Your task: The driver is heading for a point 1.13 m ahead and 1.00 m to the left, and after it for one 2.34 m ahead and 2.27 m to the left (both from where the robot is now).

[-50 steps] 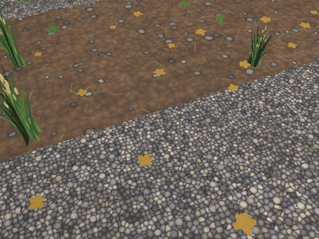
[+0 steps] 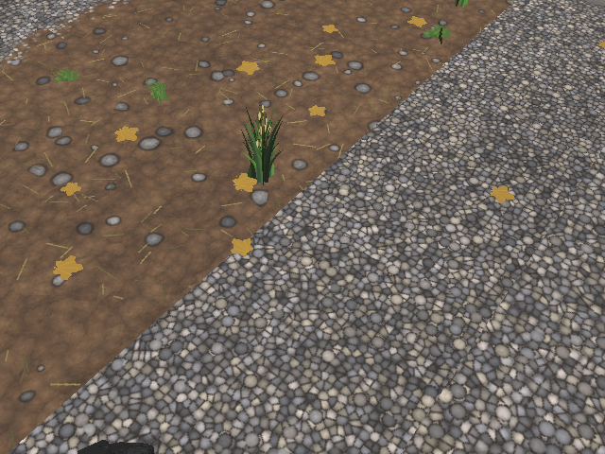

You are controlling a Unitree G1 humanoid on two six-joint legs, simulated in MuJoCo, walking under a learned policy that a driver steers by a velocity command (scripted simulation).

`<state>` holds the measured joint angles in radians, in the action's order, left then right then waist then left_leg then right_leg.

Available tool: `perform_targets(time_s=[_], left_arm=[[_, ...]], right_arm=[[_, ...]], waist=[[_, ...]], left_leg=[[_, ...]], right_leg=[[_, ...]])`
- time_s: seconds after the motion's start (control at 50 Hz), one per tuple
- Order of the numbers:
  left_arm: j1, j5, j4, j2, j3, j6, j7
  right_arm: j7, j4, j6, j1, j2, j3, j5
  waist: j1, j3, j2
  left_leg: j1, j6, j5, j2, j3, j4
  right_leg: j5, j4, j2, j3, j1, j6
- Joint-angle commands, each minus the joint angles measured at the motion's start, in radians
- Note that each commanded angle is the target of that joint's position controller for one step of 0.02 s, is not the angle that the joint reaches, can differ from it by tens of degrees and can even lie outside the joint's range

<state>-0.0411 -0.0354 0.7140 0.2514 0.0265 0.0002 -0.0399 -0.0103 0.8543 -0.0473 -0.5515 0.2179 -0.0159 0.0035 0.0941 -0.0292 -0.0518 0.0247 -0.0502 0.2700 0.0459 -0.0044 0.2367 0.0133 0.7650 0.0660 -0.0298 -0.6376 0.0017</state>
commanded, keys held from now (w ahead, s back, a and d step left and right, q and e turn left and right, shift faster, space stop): w+q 1.00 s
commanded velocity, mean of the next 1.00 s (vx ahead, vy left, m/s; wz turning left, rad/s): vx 0.50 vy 0.00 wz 0.51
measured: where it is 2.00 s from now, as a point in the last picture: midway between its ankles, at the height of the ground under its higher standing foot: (157, 378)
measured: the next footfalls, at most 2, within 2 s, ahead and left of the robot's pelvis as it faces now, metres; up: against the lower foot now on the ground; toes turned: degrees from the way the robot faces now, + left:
right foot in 0.14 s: +0.22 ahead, -0.14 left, +0.00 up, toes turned +5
left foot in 0.80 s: +0.49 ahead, +0.18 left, -0.19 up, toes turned +27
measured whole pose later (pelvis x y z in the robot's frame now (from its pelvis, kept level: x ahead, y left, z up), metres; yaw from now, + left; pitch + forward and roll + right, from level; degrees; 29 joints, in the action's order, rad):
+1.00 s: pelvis +0.48 +0.11 -0.20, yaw +33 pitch +1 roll +2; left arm -0.20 -0.05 0.83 0.22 0.04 0.04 0.01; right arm 0.01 0.96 -0.03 -0.27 0.23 -0.06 -0.02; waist -0.01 -0.16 -0.03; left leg -0.27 -0.11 0.25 0.17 0.04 0.51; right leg 0.35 1.32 0.13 -0.04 -0.68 -0.04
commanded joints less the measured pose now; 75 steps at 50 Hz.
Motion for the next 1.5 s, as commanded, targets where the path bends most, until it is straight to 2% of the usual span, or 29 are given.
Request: perform_targets(time_s=[0.02, 0.08, 0.12, 0.14, 0.16, 0.18, 0.24, 0.32, 0.38, 0.5, 0.68, 0.74, 0.78, 0.8, 0.82, 0.84, 0.86, 0.9, 0.92, 0.96, 1.04, 1.16, 1.18, 1.2, 1.22, 1.24, 1.28, 1.36, 1.5], left_arm=[[0.117, 0.003, -0.086, 0.052, 0.006, 0.023, -0.002], [0.106, 0.010, -0.096, 0.075, 0.013, 0.030, 0.008], [-0.208, -0.005, 0.011, 0.128, 0.043, 0.053, 0.021], [-0.361, -0.017, 0.056, 0.159, 0.059, 0.066, 0.028], [-0.374, -0.028, 0.054, 0.219, 0.068, 0.078, 0.033], [-0.399, 0.022, 0.057, 0.231, 0.077, 0.065, 0.033], [-0.177, 0.012, 0.024, 0.088, 0.043, 0.070, 0.025], [-0.191, -0.016, 0.061, 0.112, 0.048, 0.114, 0.029], [-0.236, 0.010, 0.096, 0.121, 0.050, 0.137, 0.044], [-0.384, -0.011, 0.147, 0.140, 0.049, 0.131, 0.061], [-0.553, -0.057, 0.184, 0.105, 0.044, 0.114, 0.071], [-0.518, -0.017, 0.192, 0.085, 0.038, 0.087, 0.083], [-0.488, 0.003, 0.212, 0.114, 0.052, 0.065, 0.092], [-0.457, 0.029, 0.209, 0.115, 0.058, 0.058, 0.083], [-0.436, 0.034, 0.210, 0.085, 0.065, 0.055, 0.068], [-0.512, 0.055, 0.147, 0.068, 0.053, 0.068, 0.064], [-0.452, 0.047, 0.110, 0.093, 0.040, 0.073, 0.067], [-0.327, -0.014, 0.089, 0.082, 0.038, 0.079, 0.062], [-0.371, -0.027, 0.076, 0.077, 0.034, 0.080, 0.056], [-0.261, -0.028, 0.064, 0.087, 0.039, 0.047, 0.052], [-0.183, 0.005, 0.044, 0.035, 0.015, 0.060, 0.029], [-0.117, 0.004, 0.035, 0.081, 0.032, 0.068, 0.028], [-0.222, -0.004, 0.063, 0.123, 0.046, 0.080, 0.038], [-0.363, -0.017, 0.073, 0.211, 0.066, 0.089, 0.054], [-0.355, -0.011, 0.070, 0.279, 0.080, 0.069, 0.063], [-0.286, 0.004, 0.059, 0.211, 0.074, 0.054, 0.066], [-0.161, 0.010, 0.037, 0.089, 0.043, 0.055, 0.061], [-0.187, 0.022, 0.067, 0.082, 0.042, 0.088, 0.055], [-0.176, 0.029, 0.083, 0.120, 0.053, 0.065, 0.059]], right_arm=[[0.008, -0.053, -0.004, 0.004, 0.207, -0.054, -0.011], [0.009, -0.063, 0.007, 0.041, 0.210, -0.060, -0.023], [0.011, -0.103, 0.007, 0.161, 0.232, -0.070, -0.011], [0.010, -0.119, 0.008, 0.167, 0.229, -0.074, -0.006], [0.004, -0.127, 0.013, -0.004, 0.081, -0.045, -0.011], [0.014, -0.118, 0.026, -0.080, 0.086, -0.042, -0.011], [-0.006, -0.126, 0.062, 0.103, 0.160, -0.067, -0.023], [-0.026, -0.147, 0.109, 0.179, 0.175, -0.088, -0.035], [-0.035, -0.169, 0.115, 0.278, 0.153, -0.092, -0.034], [-0.047, -0.194, 0.129, 0.451, 0.139, -0.097, -0.039], [-0.061, -0.228, 0.066, 0.763, 0.098, -0.077, -0.016], [-0.065, -0.134, 0.054, 0.636, 0.058, -0.057, -0.037], [-0.037, 0.007, 0.068, 0.291, 0.130, -0.084, -0.056], [-0.027, 0.084, 0.067, 0.117, 0.184, -0.108, -0.076], [-0.021, 0.125, 0.069, 0.043, 0.253, -0.133, -0.074], [-0.023, 0.106, 0.050, 0.032, 0.357, -0.140, -0.067], [-0.020, 0.065, 0.042, 0.053, 0.309, -0.132, -0.035], [0.009, 0.046, 0.039, 0.136, 0.225, -0.100, -0.031], [0.028, 0.027, 0.014, 0.163, 0.242, -0.094, -0.027], [0.033, 0.018, -0.013, 0.297, 0.185, -0.077, -0.014], [0.013, 0.019, -0.021, 0.323, 0.188, -0.082, -0.014], [0.001, 0.020, 0.009, 0.232, 0.201, -0.089, -0.012], [0.000, 0.011, 0.002, 0.240, 0.188, -0.085, -0.011], [-0.003, -0.020, -0.013, 0.231, 0.120, -0.067, -0.007], [-0.001, -0.045, -0.007, 0.136, 0.089, -0.063, 0.008], [0.003, -0.023, 0.015, 0.155, 0.153, -0.070, -0.027], [-0.011, -0.024, 0.029, 0.239, 0.140, -0.073, -0.034], [-0.019, -0.026, 0.062, 0.222, 0.117, -0.074, -0.037], [-0.043, -0.111, 0.071, 0.406, 0.075, -0.043, -0.027]], waist=[[-0.028, -0.028, 0.172], [-0.053, -0.040, 0.194], [-0.203, 0.093, 0.156], [-0.265, 0.145, 0.079], [-0.149, 0.237, -0.191], [-0.143, 0.287, -0.259], [-0.087, 0.024, -0.058], [-0.058, -0.014, 0.000], [-0.058, -0.044, -0.019], [-0.125, -0.064, 0.005], [-0.283, -0.208, 0.020], [-0.220, -0.180, 0.042], [-0.054, -0.014, -0.027], [0.054, 0.063, 0.064], [0.102, 0.063, 0.240], [0.007, 0.190, 0.356], [0.058, 0.365, 0.208], [0.018, 0.263, 0.011], [-0.051, 0.258, 0.120], [-0.128, 0.046, 0.009], [-0.129, 0.097, 0.127], [-0.130, 0.047, 0.075], [-0.185, 0.082, 0.025], [-0.237, 0.193, -0.112], [-0.168, 0.244, -0.274], [-0.143, 0.134, -0.125], [-0.115, -0.056, 0.001], [-0.065, 0.019, -0.060], [-0.093, 0.050, -0.088]], left_leg=[[-0.013, -0.157, -0.602, -0.231, 0.173, 0.001], [-0.059, -0.141, -0.577, -0.238, 0.182, 0.037], [-0.157, -0.098, -0.718, -0.200, 0.140, 0.334], [-0.275, -0.076, -0.609, -0.142, 0.124, 0.581], [-0.497, -0.043, 0.204, -0.030, 0.067, 0.903], [-0.659, -0.043, 0.317, 0.025, 0.049, 1.048], [-0.606, -0.032, 0.151, -0.095, 0.078, 0.983], [-0.570, -0.023, -0.111, -0.092, 0.085, 0.918], [-0.649, -0.005, -0.312, -0.086, 0.101, 0.757], [-0.780, -0.006, -0.562, -0.056, 0.128, 0.646], [-0.829, -0.004, -0.706, -0.051, 0.022, 0.388], [-0.462, -0.010, -0.824, -0.071, -0.064, 0.208], [-0.166, -0.053, -0.783, -0.100, -0.043, 0.153], [0.063, -0.092, -0.804, -0.074, -0.053, 0.068], [0.283, -0.140, -0.867, -0.132, 0.021, 0.108], [0.633, -0.212, -1.483, -0.289, 0.147, 0.532], [0.703, -0.295, -1.378, -0.372, 0.296, 0.482], [0.418, -0.281, -0.706, -0.339, 0.394, 0.234], [0.265, -0.342, -0.594, -0.428, 0.550, 0.198], [-0.185, -0.314, -0.593, -0.309, 0.449, 0.084], [-0.324, -0.222, -0.717, -0.141, 0.281, 0.083], [-0.283, -0.133, -0.377, -0.131, 0.410, 0.212], [-0.362, -0.105, -0.329, -0.073, 0.374, 0.361], [-0.451, -0.067, -0.132, 0.014, 0.237, 0.640], [-0.674, -0.054, 0.357, 0.125, 0.115, 0.850], [-0.749, -0.055, 0.300, 0.014, 0.103, 0.949], [-0.714, -0.029, 0.152, -0.043, 0.090, 0.926], [-0.596, 0.028, 0.077, -0.051, 0.042, 0.890], [-0.470, 0.039, -0.174, -0.054, -0.051, 0.519]], right_leg=[[-0.044, -0.072, -0.035, 0.035, 0.029, 0.005], [0.108, -0.121, -0.061, 0.040, 0.160, 0.023], [0.058, -0.149, -0.075, -0.013, 0.503, 0.074], [0.066, -0.233, -0.035, -0.049, 0.687, 0.097], [-0.002, -0.273, 0.235, -0.313, 0.903, 0.158], [0.112, -0.401, 0.312, -0.554, 0.880, 0.242], [0.225, -0.537, 0.244, -0.322, 0.498, 0.234], [0.179, -0.537, 0.180, -0.132, 0.384, 0.209], [0.221, -0.494, 0.172, -0.047, 0.404, 0.160], [0.456, -0.338, 0.247, -0.075, 0.452, 0.164], [0.458, -0.092, 0.257, 0.025, 0.500, 0.090], [0.398, 0.048, 0.193, 0.169, 0.372, 0.063], [0.067, 0.430, 0.178, 0.192, 0.436, 0.085], [0.078, 0.780, 0.107, 0.255, 0.350, 0.072], [0.778, 1.213, -0.034, 0.271, 0.067, 0.058], [0.842, 1.324, -0.010, 0.136, -0.307, 0.046], [0.724, 1.284, 0.029, 0.056, -0.395, 0.039], [0.462, 1.093, 0.039, 0.040, -0.399, 0.033], [0.344, 0.903, 0.069, -0.021, -0.354, 0.014], [0.310, 0.504, 0.097, -0.039, -0.116, -0.063], [0.076, 0.051, 0.021, 0.010, 0.227, -0.038], [0.127, -0.223, -0.071, 0.006, 0.434, 0.004], [0.182, -0.277, -0.036, -0.049, 0.604, 0.028], [0.351, -0.348, 0.196, -0.279, 0.785, 0.077], [0.500, -0.504, 0.405, -0.687, 0.865, 0.183], [0.704, -0.513, 0.390, -0.714, 0.746, 0.208], [0.352, -0.527, 0.280, -0.399, 0.543, 0.172], [-0.475, -0.462, 0.207, -0.062, 0.511, 0.160], [-0.412, -0.444, 0.174, 0.167, 0.479, 0.123]])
